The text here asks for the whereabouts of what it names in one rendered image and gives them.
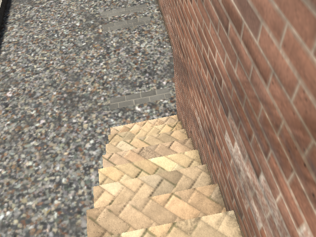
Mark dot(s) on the stairs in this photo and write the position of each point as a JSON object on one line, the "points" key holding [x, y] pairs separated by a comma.
{"points": [[153, 184]]}

